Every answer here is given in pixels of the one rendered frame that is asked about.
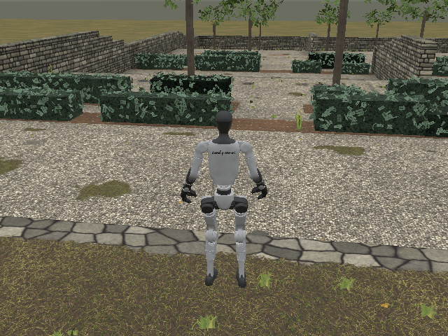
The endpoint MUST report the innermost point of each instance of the robot right hand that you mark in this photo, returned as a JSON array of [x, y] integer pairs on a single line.
[[264, 192]]

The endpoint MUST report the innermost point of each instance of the humanoid robot torso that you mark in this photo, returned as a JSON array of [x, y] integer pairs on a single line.
[[223, 169]]

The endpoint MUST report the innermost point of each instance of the robot left upper arm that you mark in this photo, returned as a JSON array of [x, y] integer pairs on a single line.
[[201, 148]]

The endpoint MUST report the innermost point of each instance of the right robot forearm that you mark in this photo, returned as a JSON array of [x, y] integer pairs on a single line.
[[259, 181]]

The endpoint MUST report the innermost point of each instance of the robot right upper arm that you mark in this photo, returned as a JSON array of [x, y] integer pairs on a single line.
[[249, 157]]

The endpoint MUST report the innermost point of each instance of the robot left hand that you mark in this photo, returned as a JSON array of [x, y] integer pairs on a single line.
[[190, 193]]

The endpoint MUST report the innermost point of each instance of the left robot forearm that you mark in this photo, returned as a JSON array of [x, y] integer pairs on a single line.
[[188, 182]]

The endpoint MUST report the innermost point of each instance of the robot head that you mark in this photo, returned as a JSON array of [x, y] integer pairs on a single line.
[[223, 122]]

